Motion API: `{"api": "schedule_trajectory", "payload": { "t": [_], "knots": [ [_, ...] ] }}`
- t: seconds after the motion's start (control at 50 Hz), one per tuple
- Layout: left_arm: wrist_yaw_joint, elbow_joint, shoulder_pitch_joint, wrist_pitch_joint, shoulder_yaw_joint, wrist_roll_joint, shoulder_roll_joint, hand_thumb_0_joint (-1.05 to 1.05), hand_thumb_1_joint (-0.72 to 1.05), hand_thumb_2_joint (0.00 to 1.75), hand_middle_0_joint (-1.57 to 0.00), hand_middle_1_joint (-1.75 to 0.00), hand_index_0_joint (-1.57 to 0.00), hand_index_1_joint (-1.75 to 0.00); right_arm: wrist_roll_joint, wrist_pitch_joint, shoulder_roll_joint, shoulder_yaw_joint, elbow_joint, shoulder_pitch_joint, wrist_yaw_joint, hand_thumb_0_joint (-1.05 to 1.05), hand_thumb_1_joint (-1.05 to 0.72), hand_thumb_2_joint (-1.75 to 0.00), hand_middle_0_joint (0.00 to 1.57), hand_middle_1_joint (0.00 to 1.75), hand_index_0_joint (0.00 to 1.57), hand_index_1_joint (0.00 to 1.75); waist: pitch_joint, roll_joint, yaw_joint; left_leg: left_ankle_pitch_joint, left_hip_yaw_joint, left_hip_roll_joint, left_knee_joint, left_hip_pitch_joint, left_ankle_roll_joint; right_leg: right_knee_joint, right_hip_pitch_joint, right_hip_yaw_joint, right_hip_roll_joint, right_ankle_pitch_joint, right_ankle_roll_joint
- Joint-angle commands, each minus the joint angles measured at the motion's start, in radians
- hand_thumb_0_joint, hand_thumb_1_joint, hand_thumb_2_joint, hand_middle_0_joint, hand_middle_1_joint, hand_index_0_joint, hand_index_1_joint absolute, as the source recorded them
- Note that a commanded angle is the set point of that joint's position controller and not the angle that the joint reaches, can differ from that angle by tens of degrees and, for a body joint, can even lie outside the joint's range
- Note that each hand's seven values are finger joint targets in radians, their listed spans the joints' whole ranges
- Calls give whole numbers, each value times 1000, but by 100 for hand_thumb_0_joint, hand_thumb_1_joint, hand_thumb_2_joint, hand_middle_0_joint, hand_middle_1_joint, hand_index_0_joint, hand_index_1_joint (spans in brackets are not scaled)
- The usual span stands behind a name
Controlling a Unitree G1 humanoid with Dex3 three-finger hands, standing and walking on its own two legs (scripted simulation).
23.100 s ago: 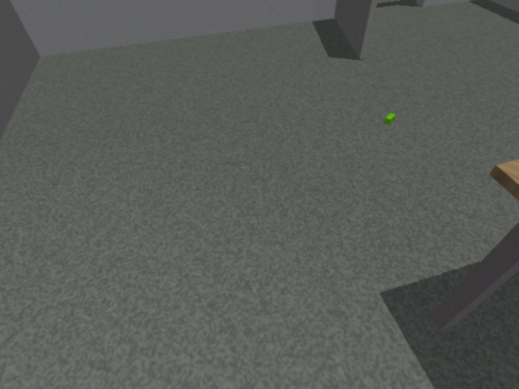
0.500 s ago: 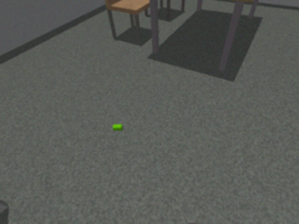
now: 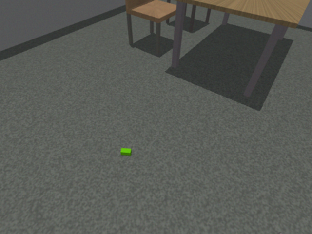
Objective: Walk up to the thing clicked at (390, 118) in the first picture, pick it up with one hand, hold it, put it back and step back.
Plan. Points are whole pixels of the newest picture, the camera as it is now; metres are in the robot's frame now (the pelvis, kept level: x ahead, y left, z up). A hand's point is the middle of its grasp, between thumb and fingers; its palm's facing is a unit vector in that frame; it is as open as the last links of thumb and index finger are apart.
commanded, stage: walk up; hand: left
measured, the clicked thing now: (126, 151) +0.80 +0.26 -0.73
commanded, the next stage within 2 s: none
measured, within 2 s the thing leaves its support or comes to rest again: neither
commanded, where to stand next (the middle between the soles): +0.40 +0.01 m, yaw -1 degrees
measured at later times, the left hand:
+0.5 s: hand (85, 191) +0.27 +0.25 -0.11, palm faces -0.07 -0.91 -0.42, open 7.3 cm
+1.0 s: hand (80, 173) +0.35 +0.29 -0.15, palm faces -0.04 -0.94 -0.35, open 7.4 cm
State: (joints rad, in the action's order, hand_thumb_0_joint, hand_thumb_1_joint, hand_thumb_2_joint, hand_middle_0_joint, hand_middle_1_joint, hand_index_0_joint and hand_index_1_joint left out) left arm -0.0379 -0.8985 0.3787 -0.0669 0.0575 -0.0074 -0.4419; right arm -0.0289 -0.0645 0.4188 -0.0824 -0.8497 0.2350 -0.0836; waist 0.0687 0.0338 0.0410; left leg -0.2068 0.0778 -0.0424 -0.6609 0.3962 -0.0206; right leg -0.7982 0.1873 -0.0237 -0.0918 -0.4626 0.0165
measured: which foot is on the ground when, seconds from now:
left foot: down 0.00-0.44, up 0.46-0.86, down 0.88-1.00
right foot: up 0.00-0.40, down 0.42-0.90, up 0.92-1.00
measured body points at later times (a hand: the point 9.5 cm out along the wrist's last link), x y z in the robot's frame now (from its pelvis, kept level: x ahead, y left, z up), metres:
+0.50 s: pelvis +0.17 -0.02 +0.01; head +0.20 -0.05 +0.45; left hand +0.28 +0.29 -0.08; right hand +0.19 -0.34 -0.13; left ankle +0.10 +0.11 -0.68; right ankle +0.25 -0.13 -0.72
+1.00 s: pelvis +0.31 +0.02 +0.01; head +0.33 +0.05 +0.46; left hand +0.35 +0.34 -0.12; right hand +0.38 -0.30 -0.08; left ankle +0.37 +0.14 -0.72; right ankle +0.27 -0.11 -0.67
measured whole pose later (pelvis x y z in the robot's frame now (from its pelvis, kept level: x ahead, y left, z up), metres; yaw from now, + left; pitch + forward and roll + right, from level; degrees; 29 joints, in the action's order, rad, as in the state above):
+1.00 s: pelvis +0.31 +0.02 +0.01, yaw +0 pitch -3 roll -1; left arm -0.02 -0.89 0.30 -0.02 0.04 0.00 -0.43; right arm -0.02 -0.06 0.38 -0.05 -0.86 0.26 -0.04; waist 0.10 0.04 0.01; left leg -0.23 0.05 -0.05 -0.63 0.35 -0.01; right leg -1.00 0.35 -0.01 -0.02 -0.52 0.04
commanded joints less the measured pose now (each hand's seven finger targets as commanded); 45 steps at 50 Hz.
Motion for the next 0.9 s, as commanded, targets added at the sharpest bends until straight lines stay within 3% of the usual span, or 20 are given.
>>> {"api": "schedule_trajectory", "payload": {
  "t": [0.0, 0.06, 0.1, 0.22, 0.3, 0.34, 0.38, 0.4, 0.42, 0.44, 0.46, 0.52, 0.56, 0.66, 0.7, 0.78, 0.82, 0.84, 0.86, 0.88],
  "knots": [
    [31, 82, -9, -16, 42, 1, -237, 0, 90, 90, -20, -30, -20, -30, 37, -21, 336, -92, 52, 143, 38, 0, -90, -90, 20, 30, 20, 30, 11, -188, -94, -479, -706, -384, 460, -277, -229, -419, 487, 96, 44, -23, 48],
    [12, 34, 44, -15, 42, 16, -209, 0, 90, 90, -20, -30, -20, -30, 34, -33, 246, -51, 75, 52, 44, 0, -90, -90, 20, 30, 20, 30, 47, -158, -38, -163, -338, -233, 436, -185, -143, -289, 391, 109, -2, 124, 35],
    [3, 24, 56, -10, 43, 13, -190, 0, 90, 90, -20, -30, -20, -30, 33, -42, 237, -48, 72, 66, 45, 0, -90, -90, 20, 30, 20, 30, 5, -182, -34, -22, -249, -208, 414, -183, -157, -236, 332, 77, -6, 174, 11],
    [-17, 84, -108, -6, 41, -3, -162, 0, 90, 90, -20, -30, -20, -30, 25, -38, 263, -56, 84, 120, 45, 0, -90, -90, 20, 30, 20, 30, 21, -188, -81, -12, -204, -222, 433, -261, -212, 21, 373, 18, -19, 206, -16],
    [-18, 90, -155, -17, 38, -3, -138, 0, 90, 90, -20, -30, -20, -30, 26, -27, 249, -50, 90, 125, 45, 0, -90, -90, 20, 30, 20, 30, 7, -158, -83, 198, -140, -193, 345, -263, -183, 172, 274, -33, 23, 281, 3],
    [-12, 77, -117, -26, 41, -2, -127, 0, 90, 90, -20, -30, -20, -30, 28, -17, 244, -50, 103, 107, 46, 0, -90, -90, 20, 30, 20, 30, -39, -141, -55, 269, -117, -188, 242, -265, -167, 246, 165, -51, 53, 303, 13],
    [2, 32, 3, -35, 61, -3, -166, 0, 90, 90, -20, -30, -20, -30, 34, -8, 196, -30, 120, 100, 48, 0, -90, -90, 20, 30, 20, 30, -116, -26, 8, 220, -67, -134, 38, -171, -117, 340, -98, -44, 82, 328, 32],
    [13, 22, 83, -43, 83, -9, -221, 0, 90, 90, -20, -30, -20, -30, 36, -10, 149, -9, 129, 137, 48, 0, -90, -90, 20, 30, 20, 30, -182, 114, 42, 112, -11, -65, -186, -59, -82, 407, -252, 106, -22, 246, 69],
    [24, 39, 105, -48, 102, -8, -298, 0, 90, 90, -20, -30, -20, -30, 33, -7, 95, 12, 138, 183, 45, 0, -90, -90, 20, 30, 20, 30, -210, 269, 33, -310, -8, 51, -366, 161, -36, 466, -373, 509, -271, 146, 136],
    [24, 49, 69, -42, 99, 2, -311, 0, 90, 90, -20, -30, -20, -30, 29, 9, 205, -14, 109, 164, 54, 0, -90, -90, 20, 30, 20, 30, -170, 138, 44, -347, -68, 41, -446, 236, -30, 519, -339, 648, -348, 37, 237],
    [25, 62, 29, -38, 95, 12, -307, 0, 90, 90, -20, -30, -20, -30, 23, 12, 236, -23, 95, 147, 64, 0, -90, -90, 20, 30, 20, 30, -124, 119, 34, -354, -109, -2, -480, 250, -24, 518, -263, 659, -368, 35, 283],
    [31, 85, -34, -41, 69, 18, -223, 0, 90, 90, -20, -30, -20, -30, 39, 17, 204, -17, 55, 144, 53, 0, -90, -90, 20, 30, 20, 30, -30, 73, -8, -205, -167, -24, -433, 199, -21, 512, -123, 320, -203, 275, 178],
    [29, 83, -44, -47, 63, 12, -217, 0, 90, 90, -20, -30, -20, -30, 29, 24, 181, -17, 40, 166, 44, 0, -90, -90, 20, 30, 20, 30, -12, 102, -27, -136, -148, -16, -388, 135, -8, 517, -28, 219, -158, 382, 159],
    [21, 127, -82, -49, 69, -3, -228, 0, 90, 90, -20, -30, -20, -30, 14, 35, 181, -36, 43, 114, 20, 0, -90, -90, 20, 30, 20, 30, 46, 121, -29, -36, -106, -40, -227, 118, 37, 615, 85, 141, -150, 47, 191],
    [18, 136, -88, -46, 78, -8, -239, 0, 90, 90, -20, -30, -20, -30, 6, 27, 182, -37, 53, 81, 12, 0, -90, -90, 20, 30, 20, 30, 46, 129, -23, -25, -88, -69, -123, 97, 40, 599, 92, 142, -168, -14, 200],
    [21, 126, -72, -33, 62, -7, -228, 0, 90, 90, -20, -30, -20, -30, 6, 3, 152, -29, 50, 39, 23, 0, -90, -90, 20, 30, 20, 30, 0, 89, -14, 25, -50, -34, 37, -55, 24, 446, 97, 91, -157, 236, 179],
    [24, 123, -93, -19, 50, 1, -216, 0, 90, 90, -20, -30, -20, -30, 5, -8, 142, -27, 27, 86, 40, 0, -90, -90, 20, 30, 20, 30, -46, 47, -56, 79, -19, -2, 153, -179, 1, 294, 103, 58, -139, 401, 151],
    [25, 127, -76, -11, 34, 2, -176, 0, 90, 90, -20, -30, -20, -30, 3, -14, 173, -35, 3, 147, 51, 0, -90, -90, 20, 30, 20, 30, -88, -37, -77, 69, -28, 15, 162, -275, -12, 176, 135, 46, -110, 400, 117],
    [23, 128, -31, -7, 16, 8, -128, 0, 90, 90, -20, -30, -20, -30, -2, -19, 233, -53, -2, 192, 62, 0, -90, -90, 20, 30, 20, 30, -130, -214, -90, -25, -175, -91, 253, -346, -46, -23, 187, -23, -30, 304, 76],
    [25, 129, 5, 1, -1, 16, -69, 0, 90, 90, -20, -30, -20, -30, -9, -23, 302, -63, 21, 178, 68, 0, -90, -90, 20, 30, 20, 30, -106, -362, -66, -32, -523, -287, 328, -389, -116, -175, 376, -34, 109, -55, 18]
  ]
}}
